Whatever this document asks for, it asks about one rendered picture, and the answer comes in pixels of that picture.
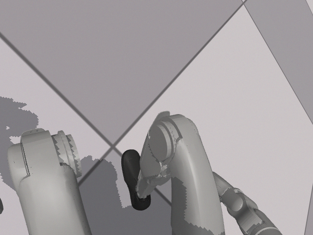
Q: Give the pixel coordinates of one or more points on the right robot hand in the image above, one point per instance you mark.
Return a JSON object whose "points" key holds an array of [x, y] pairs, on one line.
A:
{"points": [[222, 185]]}

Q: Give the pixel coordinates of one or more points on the right robot arm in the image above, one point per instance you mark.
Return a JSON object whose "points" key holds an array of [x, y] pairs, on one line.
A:
{"points": [[250, 219]]}

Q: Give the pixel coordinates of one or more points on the right robot foot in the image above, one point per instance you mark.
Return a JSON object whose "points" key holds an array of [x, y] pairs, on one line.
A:
{"points": [[130, 163]]}

